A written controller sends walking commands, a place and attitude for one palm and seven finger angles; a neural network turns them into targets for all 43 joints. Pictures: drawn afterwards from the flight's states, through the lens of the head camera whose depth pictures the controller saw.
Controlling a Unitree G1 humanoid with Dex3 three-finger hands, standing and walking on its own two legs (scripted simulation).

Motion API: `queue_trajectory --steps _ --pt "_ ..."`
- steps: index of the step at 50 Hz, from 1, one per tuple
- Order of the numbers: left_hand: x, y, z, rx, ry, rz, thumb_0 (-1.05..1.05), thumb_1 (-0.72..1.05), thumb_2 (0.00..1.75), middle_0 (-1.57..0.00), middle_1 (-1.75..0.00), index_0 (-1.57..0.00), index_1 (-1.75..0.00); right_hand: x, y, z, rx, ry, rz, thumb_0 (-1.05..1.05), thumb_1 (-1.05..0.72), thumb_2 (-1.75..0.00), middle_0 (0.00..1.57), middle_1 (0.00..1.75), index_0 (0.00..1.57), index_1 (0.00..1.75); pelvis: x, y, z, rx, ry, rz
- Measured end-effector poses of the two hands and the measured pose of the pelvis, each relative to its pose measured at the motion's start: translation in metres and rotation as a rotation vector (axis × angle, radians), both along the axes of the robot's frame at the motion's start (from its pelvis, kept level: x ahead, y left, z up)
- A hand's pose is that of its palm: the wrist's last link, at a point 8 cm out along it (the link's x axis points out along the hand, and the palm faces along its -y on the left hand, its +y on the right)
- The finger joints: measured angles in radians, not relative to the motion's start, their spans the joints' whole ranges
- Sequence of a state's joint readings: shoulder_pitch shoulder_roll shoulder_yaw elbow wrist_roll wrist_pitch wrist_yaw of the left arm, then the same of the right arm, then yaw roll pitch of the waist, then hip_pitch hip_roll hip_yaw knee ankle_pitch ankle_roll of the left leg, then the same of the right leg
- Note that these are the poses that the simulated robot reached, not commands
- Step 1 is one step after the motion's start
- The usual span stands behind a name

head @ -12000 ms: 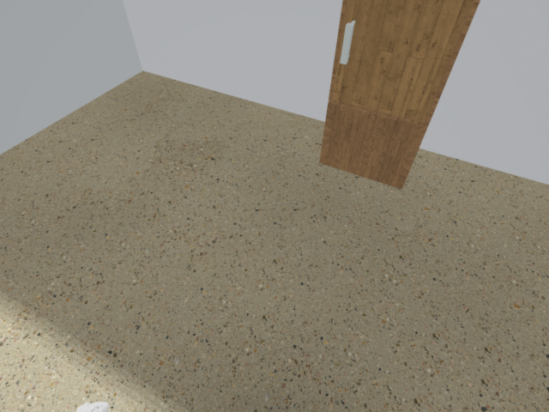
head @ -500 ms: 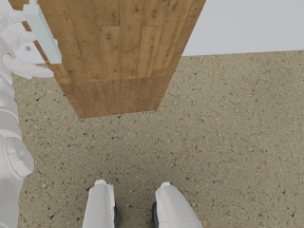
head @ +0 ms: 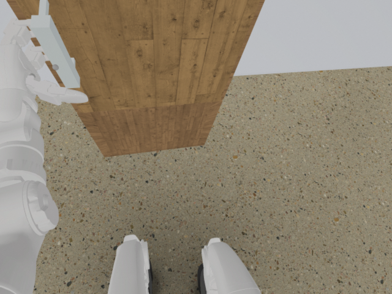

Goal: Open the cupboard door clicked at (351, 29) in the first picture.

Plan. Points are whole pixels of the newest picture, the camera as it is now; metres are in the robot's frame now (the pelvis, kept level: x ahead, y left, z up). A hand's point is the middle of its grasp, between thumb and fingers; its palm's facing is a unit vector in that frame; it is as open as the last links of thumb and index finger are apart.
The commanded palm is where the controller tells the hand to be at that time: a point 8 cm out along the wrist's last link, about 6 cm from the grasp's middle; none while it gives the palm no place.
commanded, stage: slide the fingers in behind the handle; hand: left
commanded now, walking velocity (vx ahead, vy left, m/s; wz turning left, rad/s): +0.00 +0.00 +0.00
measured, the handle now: (59, 47) +0.58 +0.23 +0.06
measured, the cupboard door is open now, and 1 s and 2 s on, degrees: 0 0 3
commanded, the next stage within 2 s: close the thumb around the handle in 0.84 s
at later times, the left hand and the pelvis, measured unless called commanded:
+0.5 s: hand (73, 67) +0.53 +0.20 +0.06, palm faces +0.12 -0.99 +0.00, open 14.0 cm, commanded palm +0.51 +0.23 +0.06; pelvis +0.00 +0.00 +0.00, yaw +0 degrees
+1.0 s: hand (72, 67) +0.53 +0.20 +0.06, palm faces +0.12 -0.99 -0.01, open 13.9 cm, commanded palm +0.51 +0.22 +0.06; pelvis +0.00 +0.00 +0.00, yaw +0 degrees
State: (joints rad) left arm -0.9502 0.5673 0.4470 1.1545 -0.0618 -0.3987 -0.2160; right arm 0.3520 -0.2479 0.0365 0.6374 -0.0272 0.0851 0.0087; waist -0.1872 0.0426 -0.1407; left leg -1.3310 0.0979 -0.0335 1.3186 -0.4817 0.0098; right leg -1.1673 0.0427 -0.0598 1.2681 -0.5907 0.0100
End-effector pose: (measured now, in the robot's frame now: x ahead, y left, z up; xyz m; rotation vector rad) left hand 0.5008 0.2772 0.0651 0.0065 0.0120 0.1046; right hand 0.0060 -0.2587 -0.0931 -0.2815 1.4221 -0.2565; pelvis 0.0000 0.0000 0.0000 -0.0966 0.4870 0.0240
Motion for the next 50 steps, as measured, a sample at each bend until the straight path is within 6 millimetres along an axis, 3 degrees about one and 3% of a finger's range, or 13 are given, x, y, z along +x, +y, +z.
queue_trajectory --steps 12,23,36,50 --pt "-0.006 -0.013 0.0 0.001 -0.004 0.004 -0.01 -0.5 0.3 -0.3 -1.2 -0.3 -1.2 0.004 0.001 0.0 0.015 -0.014 0.006 0.0 -0.91 -0.9 0.21 0.3 0.2 0.3 0.001 0.0 0.002 0.005 -0.013 0.002" --pt "0.004 -0.029 -0.003 -0.005 -0.006 0.004 -0.01 -0.5 0.3 -0.3 -1.2 -0.3 -1.2 0.0 -0.001 -0.002 0.007 -0.008 0.006 0.0 -0.91 -0.9 0.21 0.3 0.2 0.3 -0.001 -0.001 -0.001 0.004 -0.003 0.005" --pt "0.006 -0.026 -0.004 0.002 -0.003 0.01 -0.01 -0.5 0.3 -0.3 -1.2 -0.3 -1.2 -0.01 0.002 -0.004 0.023 0.03 -0.012 0.0 -0.91 -0.9 0.21 0.3 0.2 0.3 0.0 -0.002 -0.001 0.005 0.001 0.001" --pt "0.002 -0.027 -0.002 0.006 -0.003 0.011 -0.01 -0.5 0.31 -0.3 -1.2 -0.3 -1.2 -0.001 0.001 -0.001 0.021 0.006 -0.007 0.0 -0.91 -0.9 0.21 0.3 0.2 0.3 0.003 -0.001 0.002 0.007 -0.007 0.002"
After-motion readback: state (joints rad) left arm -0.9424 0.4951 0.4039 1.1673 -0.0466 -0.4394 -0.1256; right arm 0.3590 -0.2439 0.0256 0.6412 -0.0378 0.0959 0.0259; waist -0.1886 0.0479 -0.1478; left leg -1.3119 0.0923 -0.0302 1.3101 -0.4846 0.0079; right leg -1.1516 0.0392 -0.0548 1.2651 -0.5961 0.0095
